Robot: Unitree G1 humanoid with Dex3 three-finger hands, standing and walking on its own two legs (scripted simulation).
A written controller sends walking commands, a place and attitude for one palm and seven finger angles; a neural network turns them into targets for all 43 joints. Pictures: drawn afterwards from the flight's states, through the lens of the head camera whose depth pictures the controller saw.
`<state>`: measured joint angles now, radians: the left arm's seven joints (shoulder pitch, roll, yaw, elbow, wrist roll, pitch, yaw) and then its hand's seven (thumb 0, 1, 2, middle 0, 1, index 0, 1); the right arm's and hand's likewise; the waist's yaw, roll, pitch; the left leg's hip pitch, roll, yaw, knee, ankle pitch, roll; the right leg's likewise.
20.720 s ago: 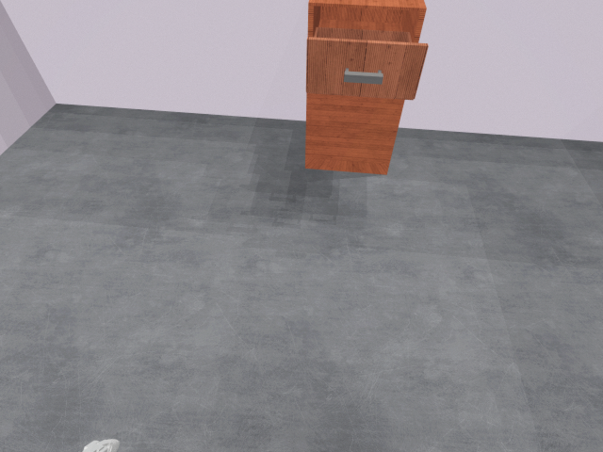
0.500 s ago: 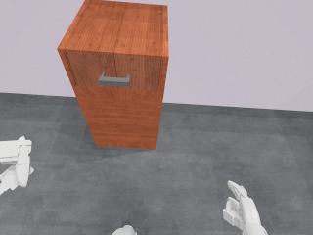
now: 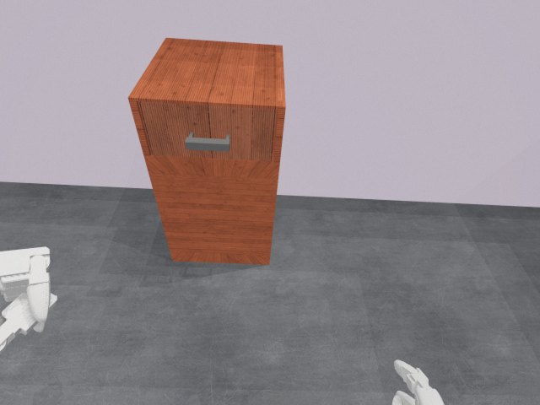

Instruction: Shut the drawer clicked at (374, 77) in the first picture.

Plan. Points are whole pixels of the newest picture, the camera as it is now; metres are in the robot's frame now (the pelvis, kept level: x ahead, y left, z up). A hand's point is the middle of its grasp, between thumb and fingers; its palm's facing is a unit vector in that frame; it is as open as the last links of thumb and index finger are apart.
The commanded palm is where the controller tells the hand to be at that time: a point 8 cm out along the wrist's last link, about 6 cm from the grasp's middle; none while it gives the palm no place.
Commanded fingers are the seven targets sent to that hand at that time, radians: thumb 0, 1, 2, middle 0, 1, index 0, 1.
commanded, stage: stop stepping back and stand still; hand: left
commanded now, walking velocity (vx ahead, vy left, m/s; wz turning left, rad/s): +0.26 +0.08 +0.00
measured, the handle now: (208, 140) +0.82 +0.23 -0.09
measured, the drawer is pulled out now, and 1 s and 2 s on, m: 0.00 0.00 0.00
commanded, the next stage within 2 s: let the arm hang, fingers relaxed in 1.20 s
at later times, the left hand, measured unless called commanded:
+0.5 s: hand (16, 332) +0.15 +0.26 +0.16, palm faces +0.44 -0.81 -0.38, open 3.2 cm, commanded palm +0.09 +0.30 +0.18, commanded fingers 0.00 0.90 0.90 -1.40 -1.60 -1.40 -1.60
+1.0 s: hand (42, 289) +0.19 +0.26 +0.16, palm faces +0.37 -0.81 -0.46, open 3.2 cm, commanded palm +0.13 +0.30 +0.18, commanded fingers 0.00 0.90 0.90 -1.40 -1.60 -1.40 -1.60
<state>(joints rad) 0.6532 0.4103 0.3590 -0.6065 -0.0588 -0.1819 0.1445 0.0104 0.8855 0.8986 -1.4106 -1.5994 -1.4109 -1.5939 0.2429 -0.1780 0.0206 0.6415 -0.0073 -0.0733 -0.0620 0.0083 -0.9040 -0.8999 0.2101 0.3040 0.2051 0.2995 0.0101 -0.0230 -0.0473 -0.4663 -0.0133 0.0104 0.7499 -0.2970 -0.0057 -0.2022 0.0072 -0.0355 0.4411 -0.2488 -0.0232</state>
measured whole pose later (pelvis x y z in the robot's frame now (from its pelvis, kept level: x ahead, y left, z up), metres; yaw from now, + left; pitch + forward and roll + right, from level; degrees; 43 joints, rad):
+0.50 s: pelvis -0.02 +0.01 -0.01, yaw +3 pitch -2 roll -1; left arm 0.61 0.35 0.35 -0.56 -0.03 -0.23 0.15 0.01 0.89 0.90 -1.41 -1.60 -1.41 -1.59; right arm 0.28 -0.21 0.00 0.65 -0.01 -0.11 -0.08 0.01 -0.91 -0.90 0.21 0.30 0.20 0.30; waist -0.01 -0.01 -0.02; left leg -0.31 0.03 0.04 0.58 -0.24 0.03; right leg -0.25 0.00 -0.09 0.57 -0.29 -0.02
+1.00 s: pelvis +0.01 +0.02 +0.00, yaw +3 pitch +0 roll -1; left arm 0.63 0.39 0.35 -0.57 -0.04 -0.21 0.14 0.01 0.89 0.90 -1.41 -1.60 -1.41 -1.59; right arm 0.18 -0.20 0.01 0.59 0.00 -0.10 -0.07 0.01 -0.91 -0.90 0.21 0.30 0.20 0.30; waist 0.00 -0.01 0.04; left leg -0.24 0.01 0.06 0.46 -0.22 0.02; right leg -0.17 0.01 -0.04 0.42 -0.25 -0.01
